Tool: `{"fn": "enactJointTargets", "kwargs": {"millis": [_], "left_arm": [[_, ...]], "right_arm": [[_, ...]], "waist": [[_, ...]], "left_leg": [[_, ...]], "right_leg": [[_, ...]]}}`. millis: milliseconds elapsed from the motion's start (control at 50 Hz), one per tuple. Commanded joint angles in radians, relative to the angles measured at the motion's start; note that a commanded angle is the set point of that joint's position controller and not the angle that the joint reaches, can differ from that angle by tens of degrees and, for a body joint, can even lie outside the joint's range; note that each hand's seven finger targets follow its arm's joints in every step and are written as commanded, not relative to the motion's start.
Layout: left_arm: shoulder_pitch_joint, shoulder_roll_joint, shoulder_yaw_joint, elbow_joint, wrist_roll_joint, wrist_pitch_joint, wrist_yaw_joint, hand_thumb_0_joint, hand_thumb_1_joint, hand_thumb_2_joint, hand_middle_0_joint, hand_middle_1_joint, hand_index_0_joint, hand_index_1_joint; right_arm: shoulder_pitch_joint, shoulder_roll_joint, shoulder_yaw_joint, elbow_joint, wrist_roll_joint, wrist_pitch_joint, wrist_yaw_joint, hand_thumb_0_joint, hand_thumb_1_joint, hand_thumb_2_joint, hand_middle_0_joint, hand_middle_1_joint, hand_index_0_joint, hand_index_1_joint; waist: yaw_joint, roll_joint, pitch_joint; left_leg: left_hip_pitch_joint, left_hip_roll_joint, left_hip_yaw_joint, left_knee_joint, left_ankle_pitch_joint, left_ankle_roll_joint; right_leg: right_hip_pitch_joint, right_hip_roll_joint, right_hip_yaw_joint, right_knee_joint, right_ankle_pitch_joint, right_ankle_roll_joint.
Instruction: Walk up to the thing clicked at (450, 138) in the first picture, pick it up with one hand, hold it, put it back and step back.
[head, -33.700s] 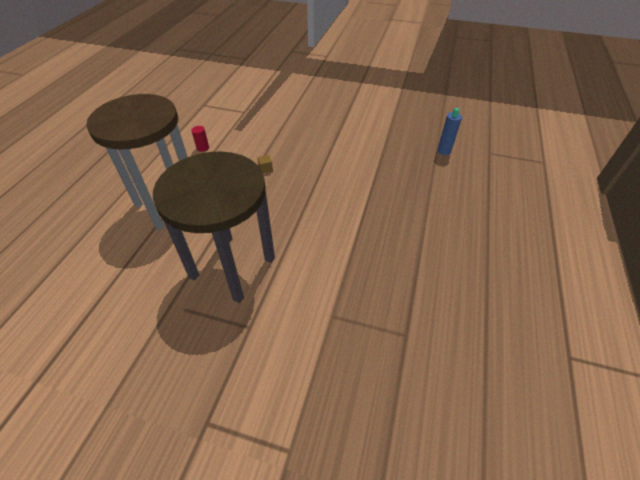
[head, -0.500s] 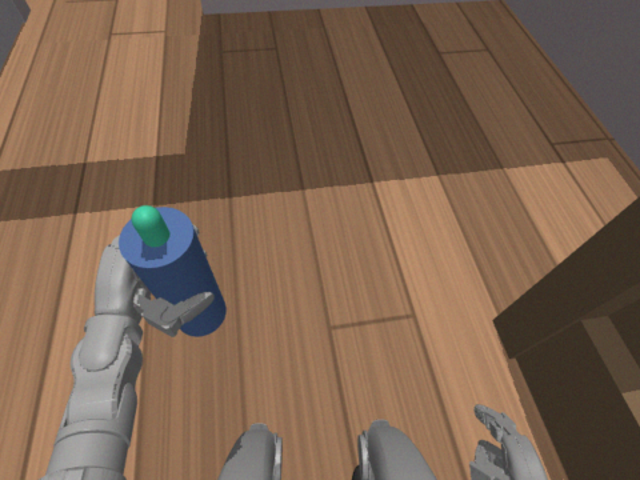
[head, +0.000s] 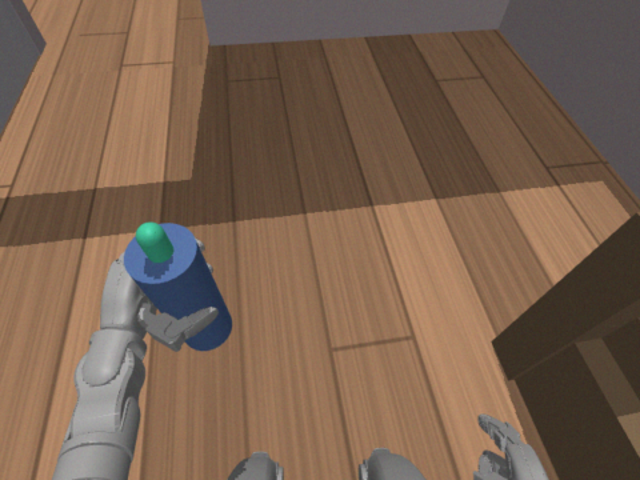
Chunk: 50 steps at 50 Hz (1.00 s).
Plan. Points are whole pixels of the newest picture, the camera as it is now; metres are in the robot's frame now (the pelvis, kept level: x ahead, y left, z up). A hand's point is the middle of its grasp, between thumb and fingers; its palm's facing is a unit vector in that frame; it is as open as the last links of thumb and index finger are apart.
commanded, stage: lift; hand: left
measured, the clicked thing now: (183, 288) +0.33 +0.17 +0.05
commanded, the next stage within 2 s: hold in 0.14 s
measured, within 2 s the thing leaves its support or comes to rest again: neither
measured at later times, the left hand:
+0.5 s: hand (186, 287) +0.32 +0.16 +0.06, palm faces -0.04 -1.00 +0.01, open 10.1 cm
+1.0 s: hand (182, 286) +0.32 +0.16 +0.08, palm faces -0.02 -1.00 +0.01, open 10.1 cm
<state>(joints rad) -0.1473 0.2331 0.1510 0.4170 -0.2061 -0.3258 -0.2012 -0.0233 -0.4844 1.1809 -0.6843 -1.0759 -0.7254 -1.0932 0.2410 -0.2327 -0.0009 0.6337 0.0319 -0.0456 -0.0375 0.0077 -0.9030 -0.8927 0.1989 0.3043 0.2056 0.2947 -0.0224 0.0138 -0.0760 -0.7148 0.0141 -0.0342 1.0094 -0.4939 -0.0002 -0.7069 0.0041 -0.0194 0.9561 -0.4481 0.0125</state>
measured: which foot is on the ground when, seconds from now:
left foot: down 0.00-1.00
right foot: down 0.00-1.00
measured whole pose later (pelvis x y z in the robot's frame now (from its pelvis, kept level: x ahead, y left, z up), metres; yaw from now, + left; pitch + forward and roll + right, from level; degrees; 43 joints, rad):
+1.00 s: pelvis +0.00 -0.01 +0.02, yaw +0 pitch +6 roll -1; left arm -0.12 0.21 0.15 0.43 -0.22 -0.31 -0.21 -0.02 -0.42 1.11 -0.68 -1.04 -0.73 -1.06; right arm 0.23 -0.23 0.00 0.65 0.03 -0.04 -0.05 0.01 -0.91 -0.89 0.20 0.30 0.21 0.29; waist -0.02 0.02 -0.05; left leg -0.54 0.01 -0.03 0.87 -0.43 -0.01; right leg -0.55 0.00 -0.02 0.83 -0.40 0.00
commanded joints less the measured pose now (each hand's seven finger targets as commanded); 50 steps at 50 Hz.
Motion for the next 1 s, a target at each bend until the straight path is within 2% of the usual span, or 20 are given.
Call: {"fn": "enactJointTargets", "kwargs": {"millis": [0,140,200,220,280,300,320,340,380,480,540,660,680,700,720,800,840,920,960,980], "left_arm": [[-0.255,0.133,0.052,-0.254,-0.026,-0.075,-0.007,0.000,0.073,1.257,-1.281,-1.458,-1.303,-1.453],[-0.261,0.136,0.052,-0.223,-0.023,-0.067,-0.019,0.000,0.120,1.272,-1.290,-1.455,-1.308,-1.453],[-0.280,0.136,0.057,-0.235,-0.028,-0.071,-0.024,0.000,0.115,1.291,-1.297,-1.475,-1.317,-1.472],[-0.252,0.124,0.058,-0.169,-0.028,-0.066,-0.025,0.000,0.125,1.290,-1.304,-1.477,-1.323,-1.475],[-0.292,0.135,0.064,-0.244,-0.033,-0.079,-0.028,0.000,0.117,1.194,-1.277,-1.426,-1.300,-1.416],[-0.248,0.125,0.064,-0.180,-0.029,-0.072,-0.028,0.000,0.086,1.176,-1.276,-1.418,-1.298,-1.409],[-0.248,0.112,0.047,-0.198,-0.030,-0.068,-0.027,0.000,0.095,1.178,-1.266,-1.413,-1.289,-1.404],[-0.263,0.135,0.065,-0.227,-0.028,-0.074,-0.027,0.000,0.095,1.175,-1.269,-1.409,-1.291,-1.402],[-0.220,0.097,0.038,-0.163,-0.032,-0.064,-0.031,0.000,0.102,1.183,-1.281,-1.418,-1.302,-1.411],[-0.281,0.133,0.060,-0.225,-0.032,-0.068,-0.027,0.000,0.108,1.178,-1.274,-1.408,-1.293,-1.401],[-0.276,0.123,0.062,-0.214,-0.037,-0.071,-0.020,0.000,0.156,1.184,-1.276,-1.408,-1.294,-1.402],[-0.246,0.116,0.044,-0.201,-0.026,-0.060,-0.020,0.000,0.178,1.196,-1.268,-1.408,-1.287,-1.401],[-0.287,0.147,0.064,-0.290,-0.028,-0.068,-0.019,0.000,0.162,1.188,-1.273,-1.406,-1.291,-1.400],[-0.227,0.105,0.036,-0.170,-0.024,-0.050,-0.017,0.000,0.161,1.182,-1.272,-1.405,-1.291,-1.398],[-0.268,0.130,0.053,-0.255,-0.031,-0.061,-0.018,0.000,0.158,1.185,-1.273,-1.404,-1.291,-1.398],[-0.267,0.144,0.076,-0.241,-0.032,-0.054,-0.006,0.000,0.125,1.185,-1.263,-1.402,-1.280,-1.398],[-0.255,0.099,0.033,-0.230,-0.028,-0.049,-0.007,0.000,0.147,1.183,-1.264,-1.397,-1.280,-1.393],[-0.246,0.118,0.053,-0.211,-0.029,-0.050,-0.010,0.000,0.144,1.197,-1.272,-1.412,-1.289,-1.408],[-0.234,0.100,0.037,-0.207,-0.032,-0.050,-0.016,0.000,0.114,1.182,-1.263,-1.403,-1.281,-1.398],[-0.246,0.124,0.051,-0.246,-0.031,-0.057,-0.015,0.000,0.122,1.172,-1.261,-1.397,-1.278,-1.393]], "right_arm": [[-0.014,-0.137,-0.054,-0.116,-0.003,-0.042,-0.008,0.000,-0.904,-0.898,0.200,0.300,0.199,0.300],[0.006,-0.141,-0.056,-0.098,-0.003,-0.034,-0.007,0.000,-0.896,-0.897,0.200,0.300,0.199,0.300],[0.000,-0.135,-0.053,-0.102,-0.006,-0.033,-0.006,0.000,-0.890,-0.896,0.200,0.300,0.199,0.300],[-0.013,-0.135,-0.052,-0.104,-0.003,-0.032,-0.007,0.000,-0.893,-0.896,0.200,0.300,0.199,0.300],[-0.021,-0.133,-0.051,-0.108,-0.005,-0.033,-0.005,0.000,-0.904,-0.896,0.200,0.300,0.199,0.300],[-0.021,-0.139,-0.055,-0.106,-0.005,-0.034,-0.006,0.000,-0.912,-0.898,0.200,0.300,0.199,0.300],[-0.016,-0.138,-0.055,-0.108,-0.006,-0.033,-0.007,0.000,-0.904,-0.896,0.200,0.300,0.199,0.300],[-0.024,-0.136,-0.054,-0.111,-0.006,-0.032,-0.008,0.000,-0.908,-0.898,0.200,0.300,0.199,0.300],[-0.023,-0.138,-0.052,-0.107,-0.005,-0.033,-0.007,0.000,-0.910,-0.898,0.200,0.300,0.199,0.300],[-0.027,-0.137,-0.052,-0.111,-0.005,-0.032,-0.012,0.000,-0.906,-0.898,0.200,0.300,0.199,0.300],[-0.040,-0.131,-0.046,-0.112,-0.004,-0.038,-0.013,0.000,-0.907,-0.898,0.200,0.300,0.199,0.300],[-0.055,-0.131,-0.046,-0.114,-0.002,-0.042,-0.015,0.000,-0.899,-0.897,0.200,0.300,0.200,0.300],[-0.049,-0.134,-0.050,-0.116,0.000,-0.041,-0.015,0.000,-0.904,-0.898,0.200,0.300,0.199,0.300],[-0.053,-0.133,-0.045,-0.112,0.002,-0.039,-0.017,0.000,-0.908,-0.899,0.200,0.300,0.199,0.300],[-0.054,-0.132,-0.045,-0.117,0.000,-0.038,-0.015,0.000,-0.903,-0.898,0.200,0.300,0.199,0.300],[-0.046,-0.134,-0.046,-0.113,0.001,-0.042,-0.016,0.000,-0.906,-0.899,0.200,0.300,0.199,0.300],[-0.056,-0.132,-0.044,-0.120,0.001,-0.042,-0.017,0.000,-0.905,-0.899,0.200,0.300,0.199,0.300],[-0.048,-0.138,-0.050,-0.113,0.002,-0.043,-0.014,0.000,-0.902,-0.899,0.200,0.300,0.199,0.300],[-0.047,-0.134,-0.047,-0.112,0.000,-0.042,-0.014,0.000,-0.905,-0.899,0.200,0.300,0.199,0.300],[-0.048,-0.131,-0.045,-0.114,0.000,-0.043,-0.014,0.000,-0.906,-0.899,0.200,0.300,0.199,0.300]], "waist": [[-0.003,0.024,-0.307],[-0.007,0.029,-0.315],[-0.002,0.025,-0.304],[-0.009,0.000,-0.256],[0.003,0.039,-0.285],[-0.007,0.020,-0.258],[-0.003,0.009,-0.277],[0.000,0.029,-0.280],[-0.010,-0.009,-0.235],[-0.002,-0.008,-0.272],[-0.002,-0.025,-0.227],[-0.001,-0.005,-0.213],[0.009,0.023,-0.262],[-0.008,-0.002,-0.202],[0.007,-0.002,-0.217],[0.003,0.008,-0.238],[-0.006,-0.011,-0.203],[-0.006,-0.004,-0.219],[-0.010,-0.019,-0.214],[0.008,0.000,-0.233]], "left_leg": [[0.179,-0.011,0.003,-0.166,0.305,0.006],[0.223,-0.005,0.002,-0.174,0.404,0.002],[0.218,-0.009,0.008,-0.181,0.379,0.004],[0.199,-0.011,0.012,-0.185,0.346,0.008],[0.230,-0.011,0.010,-0.203,0.330,0.002],[0.221,-0.009,0.006,-0.209,0.322,0.001],[0.228,-0.009,0.009,-0.207,0.335,0.004],[0.234,-0.013,0.014,-0.206,0.330,0.004],[0.212,-0.011,0.011,-0.215,0.307,0.006],[0.234,-0.013,0.016,-0.223,0.299,0.010],[0.213,-0.018,0.024,-0.229,0.249,0.014],[0.227,-0.022,0.027,-0.252,0.223,0.014],[0.272,-0.017,0.024,-0.261,0.245,0.010],[0.244,-0.017,0.020,-0.266,0.227,0.010],[0.243,-0.016,0.019,-0.268,0.224,0.010],[0.262,-0.016,0.021,-0.266,0.271,0.010],[0.266,-0.013,0.018,-0.274,0.262,0.009],[0.268,-0.013,0.012,-0.275,0.280,0.009],[0.266,-0.014,0.016,-0.269,0.291,0.012],[0.276,-0.017,0.020,-0.267,0.305,0.010]], "right_leg": [[0.199,0.012,-0.010,-0.131,0.307,-0.029],[0.218,0.011,-0.012,-0.132,0.371,-0.034],[0.237,0.009,-0.008,-0.148,0.367,-0.031],[0.228,0.008,-0.006,-0.160,0.347,-0.027],[0.236,0.008,-0.007,-0.164,0.324,-0.030],[0.226,0.010,-0.010,-0.164,0.308,-0.032],[0.238,0.011,-0.010,-0.168,0.326,-0.030],[0.240,0.010,-0.006,-0.175,0.328,-0.028],[0.240,0.011,-0.009,-0.181,0.311,-0.029],[0.274,0.008,-0.002,-0.202,0.314,-0.023],[0.273,0.003,0.006,-0.224,0.280,-0.017],[0.277,0.001,0.007,-0.244,0.254,-0.020],[0.284,0.003,0.003,-0.238,0.264,-0.022],[0.266,0.007,-0.001,-0.240,0.247,-0.024],[0.279,0.006,-0.002,-0.243,0.242,-0.023],[0.301,0.006,0.001,-0.241,0.288,-0.024],[0.283,0.009,-0.004,-0.243,0.277,-0.024],[0.289,0.009,-0.006,-0.238,0.289,-0.027],[0.292,0.007,-0.004,-0.241,0.307,-0.024],[0.310,0.005,-0.002,-0.244,0.319,-0.023]]}}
